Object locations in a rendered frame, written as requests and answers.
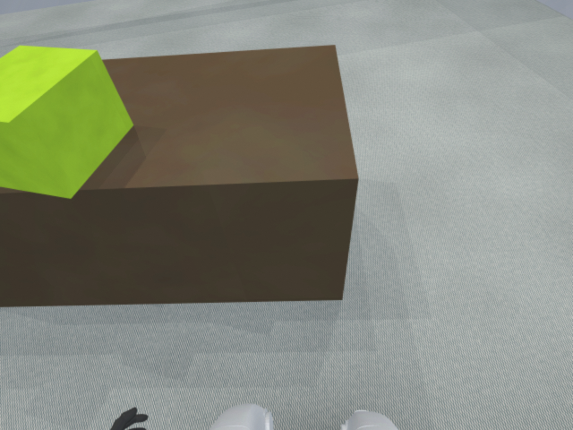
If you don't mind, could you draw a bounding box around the robot left hand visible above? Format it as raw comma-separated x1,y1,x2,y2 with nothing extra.
110,407,148,430

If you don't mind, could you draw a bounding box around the robot thigh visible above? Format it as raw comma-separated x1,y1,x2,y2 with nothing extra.
341,411,398,430
210,404,273,430

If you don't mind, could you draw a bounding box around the robot left thigh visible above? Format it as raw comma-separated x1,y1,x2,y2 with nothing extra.
210,404,273,430

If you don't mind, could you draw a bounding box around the carton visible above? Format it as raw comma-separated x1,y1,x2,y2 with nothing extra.
0,46,133,199

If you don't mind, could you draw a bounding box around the pedestal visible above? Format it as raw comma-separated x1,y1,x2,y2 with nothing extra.
0,45,359,307

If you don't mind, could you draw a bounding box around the robot right thigh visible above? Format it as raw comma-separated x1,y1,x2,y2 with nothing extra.
341,411,398,430

